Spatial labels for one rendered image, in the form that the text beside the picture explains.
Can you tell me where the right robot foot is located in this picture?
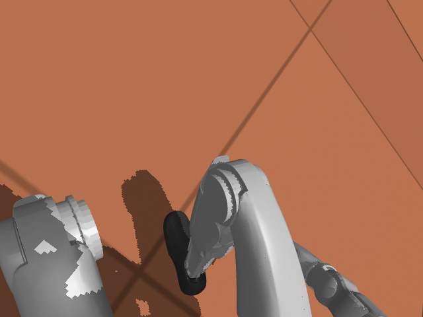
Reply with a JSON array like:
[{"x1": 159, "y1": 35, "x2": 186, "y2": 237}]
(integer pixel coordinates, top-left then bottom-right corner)
[{"x1": 163, "y1": 211, "x2": 206, "y2": 296}]

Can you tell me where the right robot arm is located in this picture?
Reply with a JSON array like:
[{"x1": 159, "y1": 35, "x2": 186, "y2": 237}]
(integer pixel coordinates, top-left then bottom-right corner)
[{"x1": 306, "y1": 263, "x2": 387, "y2": 317}]

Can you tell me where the right robot hand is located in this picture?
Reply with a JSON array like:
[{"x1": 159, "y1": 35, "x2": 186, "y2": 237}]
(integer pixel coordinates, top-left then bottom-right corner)
[{"x1": 293, "y1": 241, "x2": 323, "y2": 282}]

